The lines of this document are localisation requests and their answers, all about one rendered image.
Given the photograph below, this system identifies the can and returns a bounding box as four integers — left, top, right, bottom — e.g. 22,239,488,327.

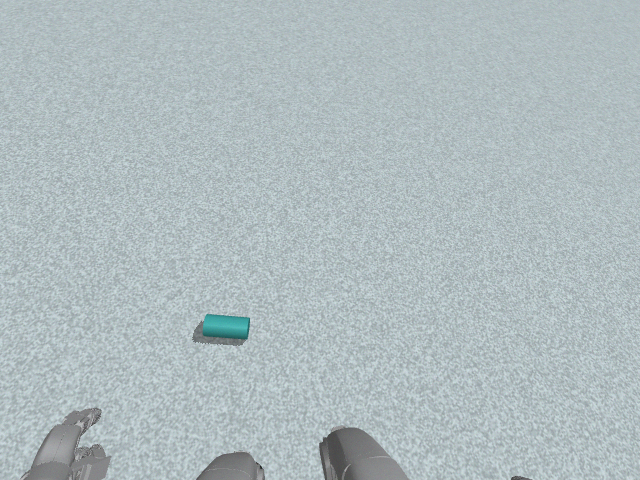
203,314,250,340

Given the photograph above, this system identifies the left robot arm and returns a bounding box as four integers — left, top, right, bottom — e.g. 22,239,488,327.
19,462,73,480

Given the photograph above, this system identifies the left robot hand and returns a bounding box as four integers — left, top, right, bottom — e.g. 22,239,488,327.
31,408,111,480

